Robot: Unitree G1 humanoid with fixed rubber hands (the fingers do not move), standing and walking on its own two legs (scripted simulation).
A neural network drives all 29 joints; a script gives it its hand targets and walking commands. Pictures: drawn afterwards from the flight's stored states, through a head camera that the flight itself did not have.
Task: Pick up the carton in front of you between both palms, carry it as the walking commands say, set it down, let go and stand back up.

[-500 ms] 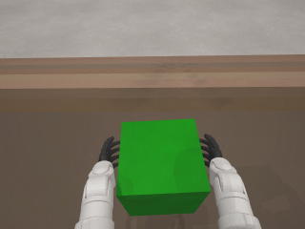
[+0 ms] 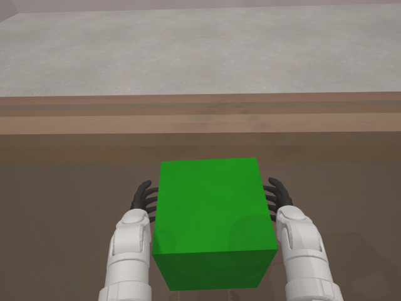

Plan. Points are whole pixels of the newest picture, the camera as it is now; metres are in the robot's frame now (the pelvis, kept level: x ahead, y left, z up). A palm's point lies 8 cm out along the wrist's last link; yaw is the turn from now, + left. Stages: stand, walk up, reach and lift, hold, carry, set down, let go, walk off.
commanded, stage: reach and lift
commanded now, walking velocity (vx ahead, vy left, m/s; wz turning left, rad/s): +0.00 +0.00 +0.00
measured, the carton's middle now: (211, 227) +0.31 +0.00 -0.05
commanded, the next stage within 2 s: hold in 0.62 s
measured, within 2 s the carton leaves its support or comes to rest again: neither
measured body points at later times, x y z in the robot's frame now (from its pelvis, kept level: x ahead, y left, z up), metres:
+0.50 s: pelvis +0.02 +0.00 +0.01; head -0.01 +0.00 +0.46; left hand +0.32 +0.15 +0.03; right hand +0.32 -0.15 +0.03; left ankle +0.03 +0.13 -0.74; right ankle +0.03 -0.13 -0.74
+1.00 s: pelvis +0.01 +0.00 +0.01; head -0.03 +0.00 +0.45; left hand +0.31 +0.15 +0.05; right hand +0.31 -0.15 +0.05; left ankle +0.03 +0.13 -0.74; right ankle +0.03 -0.13 -0.74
